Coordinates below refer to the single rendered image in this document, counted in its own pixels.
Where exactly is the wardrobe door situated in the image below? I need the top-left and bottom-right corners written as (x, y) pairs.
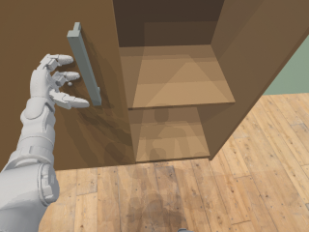
top-left (0, 0), bottom-right (135, 173)

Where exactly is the left robot upper arm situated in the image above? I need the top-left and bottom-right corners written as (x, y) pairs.
top-left (0, 162), bottom-right (60, 232)

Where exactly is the handle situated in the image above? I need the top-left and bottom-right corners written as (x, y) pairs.
top-left (67, 22), bottom-right (101, 106)

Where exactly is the robot left forearm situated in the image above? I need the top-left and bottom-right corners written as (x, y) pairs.
top-left (0, 97), bottom-right (56, 174)

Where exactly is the left robot hand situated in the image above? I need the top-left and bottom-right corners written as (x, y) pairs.
top-left (30, 54), bottom-right (90, 110)

